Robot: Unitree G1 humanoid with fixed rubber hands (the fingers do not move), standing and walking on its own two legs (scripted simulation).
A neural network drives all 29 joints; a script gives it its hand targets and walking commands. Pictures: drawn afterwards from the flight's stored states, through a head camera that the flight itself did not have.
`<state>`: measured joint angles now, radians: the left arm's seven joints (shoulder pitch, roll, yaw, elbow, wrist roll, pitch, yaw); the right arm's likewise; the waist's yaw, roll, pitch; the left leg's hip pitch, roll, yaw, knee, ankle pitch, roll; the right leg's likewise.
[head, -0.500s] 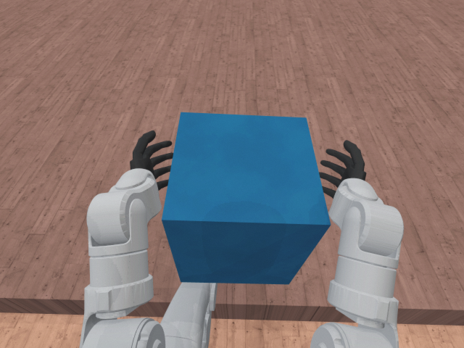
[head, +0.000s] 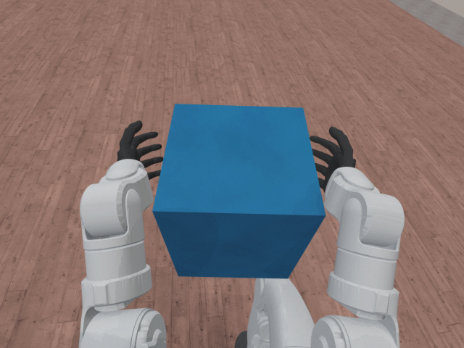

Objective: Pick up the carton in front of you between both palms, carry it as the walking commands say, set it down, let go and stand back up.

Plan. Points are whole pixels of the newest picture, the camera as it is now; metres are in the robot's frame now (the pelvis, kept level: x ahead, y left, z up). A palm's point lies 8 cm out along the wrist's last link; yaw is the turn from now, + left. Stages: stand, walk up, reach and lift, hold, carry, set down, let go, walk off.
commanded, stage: carry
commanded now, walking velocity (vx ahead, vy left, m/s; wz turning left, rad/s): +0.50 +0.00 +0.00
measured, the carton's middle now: (236, 198) +0.36 -0.01 +0.08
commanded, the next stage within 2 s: none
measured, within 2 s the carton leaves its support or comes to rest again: neither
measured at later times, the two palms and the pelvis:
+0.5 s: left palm out of the picture +0.69 +0.17 +0.34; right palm out of the picture +0.70 -0.13 +0.32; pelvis +0.34 +0.02 +0.15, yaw +1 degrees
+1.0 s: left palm out of the picture +0.96 +0.18 +0.25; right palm (276, 0) +0.96 -0.12 +0.24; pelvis +0.66 +0.03 +0.15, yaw +0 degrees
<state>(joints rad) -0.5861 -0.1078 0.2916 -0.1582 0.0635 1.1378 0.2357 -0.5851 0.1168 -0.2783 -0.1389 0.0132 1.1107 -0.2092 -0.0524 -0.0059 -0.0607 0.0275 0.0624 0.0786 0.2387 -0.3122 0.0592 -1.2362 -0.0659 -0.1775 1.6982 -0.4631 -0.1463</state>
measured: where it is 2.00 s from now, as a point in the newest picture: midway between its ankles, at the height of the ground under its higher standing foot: (206, 148)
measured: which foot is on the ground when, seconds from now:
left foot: down 0.00-0.10, up 0.12-0.54, down 0.56-1.00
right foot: up 0.00-0.08, down 0.10-0.58, up 0.60-1.00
